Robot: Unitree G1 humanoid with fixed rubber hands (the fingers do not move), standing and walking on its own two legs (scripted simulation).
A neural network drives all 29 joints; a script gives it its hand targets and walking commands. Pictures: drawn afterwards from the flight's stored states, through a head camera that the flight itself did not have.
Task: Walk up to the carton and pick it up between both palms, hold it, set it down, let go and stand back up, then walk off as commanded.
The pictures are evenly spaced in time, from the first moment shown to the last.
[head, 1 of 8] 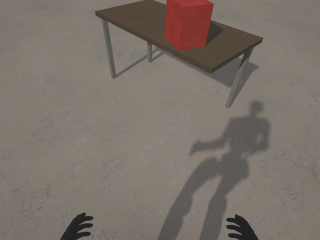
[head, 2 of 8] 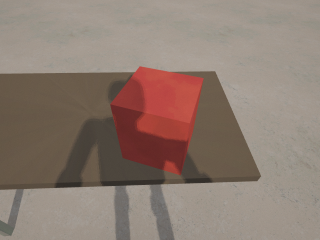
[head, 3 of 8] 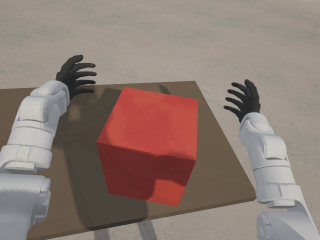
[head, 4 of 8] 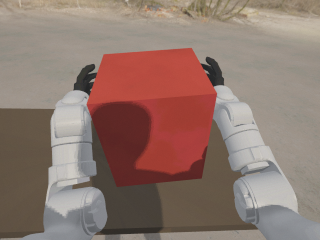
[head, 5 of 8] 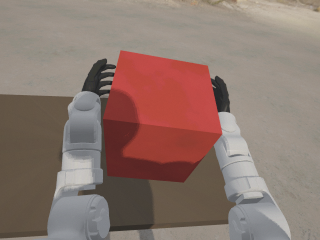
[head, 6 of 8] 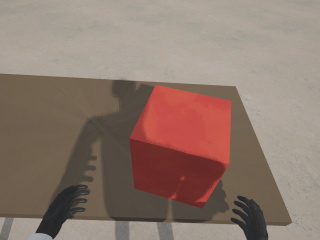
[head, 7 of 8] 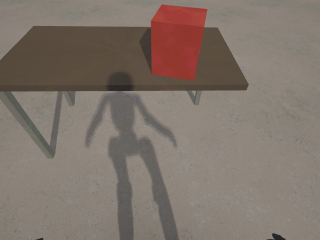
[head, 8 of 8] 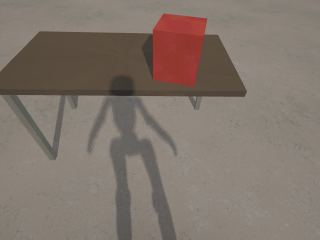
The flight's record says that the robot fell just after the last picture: no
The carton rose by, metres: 0.23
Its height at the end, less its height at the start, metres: +0.00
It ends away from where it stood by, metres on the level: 0.01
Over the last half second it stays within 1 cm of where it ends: yes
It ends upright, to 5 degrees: yes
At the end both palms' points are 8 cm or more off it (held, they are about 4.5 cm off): yes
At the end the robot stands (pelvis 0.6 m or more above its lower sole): yes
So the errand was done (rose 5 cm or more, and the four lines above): yes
